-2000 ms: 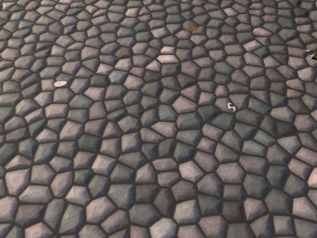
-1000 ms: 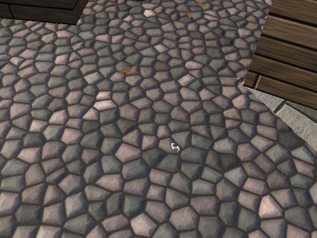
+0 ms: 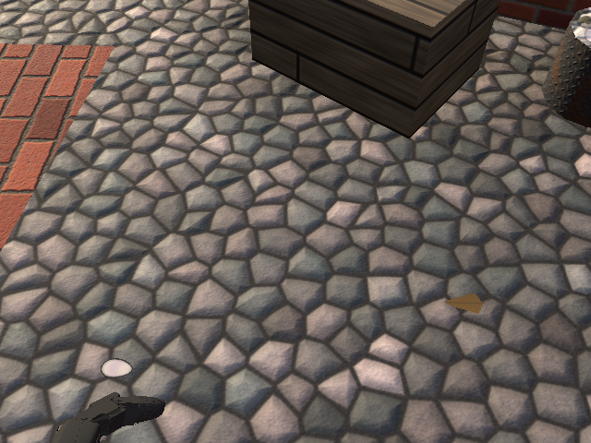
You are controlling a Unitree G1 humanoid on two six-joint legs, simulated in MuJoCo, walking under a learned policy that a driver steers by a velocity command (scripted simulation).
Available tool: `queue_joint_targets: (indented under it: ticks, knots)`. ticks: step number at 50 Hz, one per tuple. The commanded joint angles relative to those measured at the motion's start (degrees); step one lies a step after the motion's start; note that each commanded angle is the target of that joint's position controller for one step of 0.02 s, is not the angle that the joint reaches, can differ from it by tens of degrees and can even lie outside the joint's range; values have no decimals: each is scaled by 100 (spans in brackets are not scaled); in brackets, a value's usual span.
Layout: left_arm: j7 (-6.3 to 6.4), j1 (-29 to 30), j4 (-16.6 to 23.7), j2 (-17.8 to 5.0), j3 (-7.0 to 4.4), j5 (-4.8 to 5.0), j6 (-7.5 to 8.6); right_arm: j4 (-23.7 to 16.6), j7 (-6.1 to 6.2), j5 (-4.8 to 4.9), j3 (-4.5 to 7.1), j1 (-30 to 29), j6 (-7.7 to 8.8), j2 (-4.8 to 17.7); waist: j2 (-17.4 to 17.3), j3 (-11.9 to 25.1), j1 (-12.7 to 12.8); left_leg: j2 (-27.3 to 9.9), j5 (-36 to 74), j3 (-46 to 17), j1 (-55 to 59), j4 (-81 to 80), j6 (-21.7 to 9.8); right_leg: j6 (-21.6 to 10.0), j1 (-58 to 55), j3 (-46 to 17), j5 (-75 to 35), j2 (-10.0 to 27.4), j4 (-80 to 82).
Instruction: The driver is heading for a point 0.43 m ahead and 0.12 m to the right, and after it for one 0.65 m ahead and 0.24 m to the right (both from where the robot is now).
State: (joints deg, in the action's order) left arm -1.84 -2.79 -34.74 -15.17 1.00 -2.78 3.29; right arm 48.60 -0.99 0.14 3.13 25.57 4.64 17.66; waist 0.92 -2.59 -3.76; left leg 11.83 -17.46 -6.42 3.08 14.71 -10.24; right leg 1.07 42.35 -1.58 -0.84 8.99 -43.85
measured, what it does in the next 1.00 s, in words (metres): walks ahead, turning right: right foot, then left foot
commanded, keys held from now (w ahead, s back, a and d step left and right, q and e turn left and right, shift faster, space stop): w+e+shift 0.18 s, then e+shift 0.34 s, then shift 0.48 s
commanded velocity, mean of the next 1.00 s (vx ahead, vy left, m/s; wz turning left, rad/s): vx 0.41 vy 0.00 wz -0.44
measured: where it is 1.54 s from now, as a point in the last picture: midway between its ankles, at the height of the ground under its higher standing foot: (339, 374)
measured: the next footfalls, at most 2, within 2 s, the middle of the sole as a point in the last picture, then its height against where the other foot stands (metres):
right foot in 0.16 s outside the picture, level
left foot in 0.54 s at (303, 334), level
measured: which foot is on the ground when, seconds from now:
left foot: down 0.00-0.14, up 0.16-0.52, down 0.54-1.00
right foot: up 0.00-0.14, down 0.16-0.52, up 0.54-0.88, down 0.90-1.00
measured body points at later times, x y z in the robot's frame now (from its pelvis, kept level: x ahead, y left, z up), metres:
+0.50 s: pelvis +0.45 -0.07 +0.00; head +0.49 -0.09 +0.45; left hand +0.50 +0.22 -0.11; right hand +0.67 -0.34 -0.04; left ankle +0.69 -0.01 -0.70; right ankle +0.34 -0.11 -0.73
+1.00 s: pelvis +0.57 -0.11 +0.00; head +0.57 -0.12 +0.45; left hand +0.85 +0.01 -0.08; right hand +0.51 -0.39 -0.12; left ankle +0.69 -0.02 -0.73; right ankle +0.54 -0.21 -0.73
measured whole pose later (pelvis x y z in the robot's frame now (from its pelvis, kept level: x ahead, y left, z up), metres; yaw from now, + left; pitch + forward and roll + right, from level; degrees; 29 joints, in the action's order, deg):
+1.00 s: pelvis +0.57 -0.11 +0.00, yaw -31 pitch +0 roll +1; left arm 0.5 -8.5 -37.4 -14.0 0.2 -2.1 -1.8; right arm 44.3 0.5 -0.7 1.7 14.2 0.3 16.3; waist -0.7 -0.6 -2.7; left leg 0.5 -16.1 -2.0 -19.3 30.9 1.6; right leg -1.7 16.9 -3.2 14.6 -1.7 -31.6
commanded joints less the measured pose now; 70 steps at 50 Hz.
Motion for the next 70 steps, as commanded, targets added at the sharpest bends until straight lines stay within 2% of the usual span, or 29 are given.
queue_joint_targets:
  ticks: [1, 5, 7, 8, 9, 10, 12, 13, 15, 16, 17, 20, 24, 26, 27, 28, 29, 30, 31, 34, 36, 38, 44, 45, 47, 48, 54, 60, 70]
  knots:
    - [-52, 608, 284, -346, -56, 164, 52, -147, -5, 37, 142, 144, 253, 776, -130, -390, -203, -1417, 3537, -378, -1028, -1199, -71, -376, -1373, 741, -1371, -459, 1053]
    - [-18, -52, -3, -858, -264, 159, 75, 22, 189, -199, 196, 128, 187, 1191, -719, 369, 321, -1871, 7402, 285, 739, 88, 369, -779, -1898, 975, -61, -1276, 1266]
    - [69, -2223, -719, -1224, -466, 254, 8, -81, 297, -428, 235, -449, 8, 1271, -835, 1194, 1449, -1976, 8208, 656, 499, 2592, 481, -975, -3601, 885, 611, -1506, 1175]
    - [146, -3448, -1043, -1442, -609, 234, -50, -201, 323, -440, 206, -894, -20, 1175, -544, 1496, 2122, -1663, 6928, 883, -689, 4924, 528, -1255, -4902, 300, 1383, -1093, 1043]
    - [154, -3275, -1146, -1974, -757, 53, -71, -490, 152, -205, -41, -214, 70, 136, 1681, 1679, 1103, -518, 172, 705, -3857, 7622, 1004, -2418, -6799, -2962, 2361, 434, 1226]
    - [69, -2651, -1016, -1477, -703, 154, -110, -601, 137, -210, -128, -379, 240, 378, 1063, 1879, 1047, -431, -597, 47, -4669, 7829, 886, -2617, -6684, -5032, 2342, 772, 2646]
    - [51, -2005, -958, -1044, -641, 191, -61, -845, 128, -235, -181, -1227, 337, 637, -455, 619, 696, -1073, 100, -90, -4470, 6990, 848, -2298, -4993, -3519, 247, 512, 2706]
    - [77, -1989, -1026, -924, -594, 201, -26, -930, 126, -278, -208, -1369, 289, 553, -628, 216, 499, -1190, 11, -10, -4251, 6653, 926, -2153, -4239, -2881, -1110, 276, 2616]
    - [95, -2068, -1173, -859, -522, 282, 60, -1094, 110, -388, -269, -1352, 71, 451, -515, 20, 212, -1312, -185, 136, -3836, 5854, 1135, -1938, -3393, -2066, -2911, -115, 2686]
    - [81, -1591, -764, -607, -455, 468, 273, -1332, 70, -85, -204, -1572, 242, 546, -250, 95, 159, -1211, -205, -114, -3722, 5164, 1162, -1916, -3213, -2083, -2310, -389, 2997]
    - [109, -1302, -738, -853, -517, 520, 331, -1429, 78, -87, -230, -1784, 286, 513, -131, -21, 37, -1196, -41, 51, -3471, 4190, 1236, -1798, -2733, -1859, -2437, -594, 2978]
    - [291, -1634, -815, -1399, -745, 514, 100, -1705, 130, -182, -328, -2492, 304, 137, -97, 360, 432, -453, 1521, 574, -2191, 1932, 1399, -1104, -2028, -1443, -2486, -1178, 2625]
    - [463, -2029, -924, -1038, -732, 517, -190, -1942, 146, 16, -145, -2681, 216, 391, 497, 604, 540, -334, 2753, 82, -1350, 979, 1329, -357, -2247, -2050, -1002, -1405, 1715]
    - [486, -1416, -606, -908, -721, 497, -240, -1728, 223, -79, -25, -1760, 207, 540, 507, 1093, -47, -774, 3505, -73, -306, 433, 1155, -80, -2301, -1925, -720, -1679, 307]
    - [453, -1655, -487, -437, -573, 325, -265, -1501, 272, -175, -4, -885, 165, 677, -126, 2007, -180, -2022, 5012, -893, 1039, 1095, 683, 100, -1875, -1394, 1851, -1886, -1460]
    - [414, -2848, -501, -67, -427, 315, -257, -1611, 249, -385, -101, -838, 73, 672, -1342, 2764, 350, -3645, 7583, -2731, 1988, 1677, -398, 204, -1042, -1309, 4898, -2294, -3020]
    - [314, -3568, -527, -604, -431, 358, -293, -1522, 206, -227, 1, -1022, 4, 750, -1502, 3270, 596, -4373, 6308, -3780, 1890, 1626, -1172, 297, -846, -1331, 4427, -1614, -4144]
    - [308, -3092, -556, -962, -514, 460, -392, -1743, 215, -103, 23, -1747, -48, 539, -1018, 2711, 565, -3902, 3816, -3530, 1300, 1185, -1250, 407, -376, -980, 3764, -1213, -4474]
    - [387, -2304, -509, -1199, -607, 429, -485, -1845, 246, -88, -98, -2068, -135, 155, -335, 1863, 377, -3217, 2670, -2631, 264, 870, -823, 458, -315, -671, 3216, -1087, -4146]
    - [463, -1567, -159, -791, -507, 349, -546, -1545, 219, -154, -124, -2124, -252, 282, -363, 662, 534, -2251, 3389, -1206, -1700, 478, -345, 457, -1035, -427, 2879, -1067, -2744]
    - [424, -1591, -119, -405, -366, 290, -405, -1322, 197, -153, -52, -1936, -245, 392, -547, 946, 570, -2161, 4609, -814, -1728, 475, -406, 425, -1558, -164, 2796, -1106, -1681]
    - [377, -1488, -131, -374, -308, 271, -367, -1228, 193, -90, -3, -1963, -280, 476, -693, 1309, 558, -2263, 4743, -711, -1648, 492, -475, 359, -2084, -136, 2324, -1021, -887]
    - [247, -1070, -51, -620, -363, 235, -506, -1017, 155, 33, 11, -1785, -399, 566, -859, 892, 575, -2138, 1415, -710, -2344, 514, -76, -122, -3388, 1, 1019, -1058, 1411]
    - [257, -974, 33, -711, -376, 183, -510, -882, 145, 23, -44, -1467, -382, 426, -724, 792, 550, -1981, 660, -643, -2644, 605, 274, -317, -3741, -212, 913, -877, 1852]
    - [282, -713, 114, -1112, -418, -22, -527, -948, 122, -80, -123, -1137, -308, 93, 1159, 840, 187, -1139, -881, 441, -2779, 1658, 1056, -1270, -3136, -1858, 966, 802, 2534]
    - [259, -389, 200, -821, -350, -16, -467, -895, 158, -97, -42, -1365, -321, 414, 891, 541, 324, -1296, -596, 336, -2256, 1971, 1224, -1360, -2465, -1838, 1808, 607, 2783]
    - [207, -616, -77, -504, -251, 116, -264, -619, 208, -124, -14, -1140, -360, 389, 351, 174, 268, -1397, 743, 225, -1546, 1147, 1223, -511, -2139, -984, 2393, -402, 2384]
    - [233, -756, -197, -471, -291, 192, -209, -438, 238, -94, -21, -1219, -310, 258, -92, 391, 289, -1426, 1183, 183, -1416, 1171, 1141, -503, -2540, -702, 1137, -589, 1946]
    - [252, -1030, -475, -374, -342, 212, -200, -203, 331, -52, -2, -1352, -431, 217, -77, 408, 297, -1433, 1465, 163, -1244, 1306, 1064, -417, -2606, -516, 691, -724, 1846]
